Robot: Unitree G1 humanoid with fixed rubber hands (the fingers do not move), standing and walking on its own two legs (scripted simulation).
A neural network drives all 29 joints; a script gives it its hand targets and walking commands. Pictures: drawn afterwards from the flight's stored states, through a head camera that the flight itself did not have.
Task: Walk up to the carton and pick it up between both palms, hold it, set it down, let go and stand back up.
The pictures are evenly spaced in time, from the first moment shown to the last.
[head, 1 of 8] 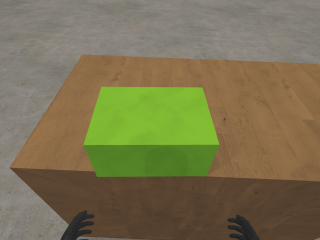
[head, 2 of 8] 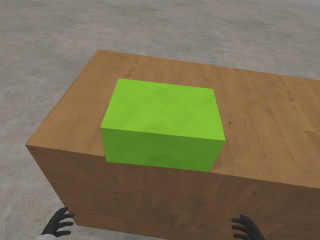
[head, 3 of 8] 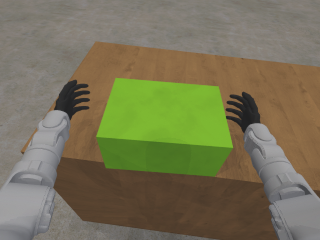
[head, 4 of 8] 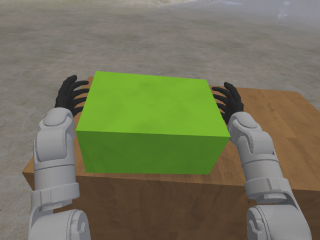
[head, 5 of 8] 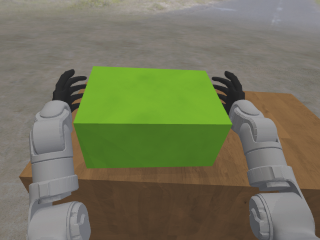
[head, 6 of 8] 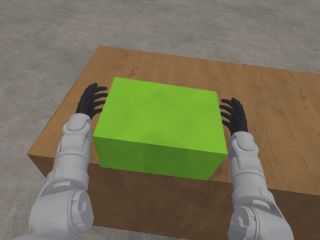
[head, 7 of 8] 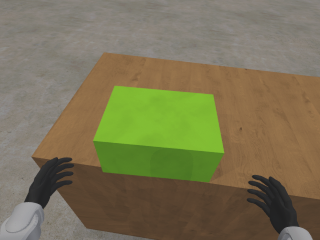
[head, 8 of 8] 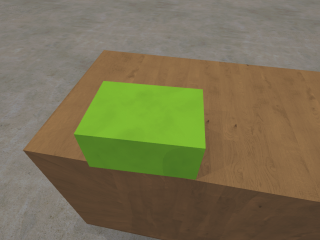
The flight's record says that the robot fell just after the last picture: no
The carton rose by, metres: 0.17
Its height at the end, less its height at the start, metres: +0.00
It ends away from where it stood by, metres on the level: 0.03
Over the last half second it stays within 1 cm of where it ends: yes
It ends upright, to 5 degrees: yes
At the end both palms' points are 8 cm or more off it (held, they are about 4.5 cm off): yes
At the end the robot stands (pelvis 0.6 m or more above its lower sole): yes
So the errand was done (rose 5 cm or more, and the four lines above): yes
